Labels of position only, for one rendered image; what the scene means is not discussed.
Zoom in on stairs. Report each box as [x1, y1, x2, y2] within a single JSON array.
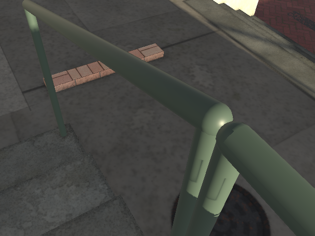
[[220, 3, 315, 70], [0, 123, 145, 236]]

